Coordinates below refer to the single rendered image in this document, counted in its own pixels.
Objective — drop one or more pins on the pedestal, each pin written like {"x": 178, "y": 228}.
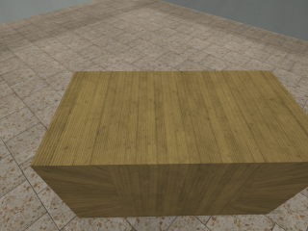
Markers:
{"x": 175, "y": 143}

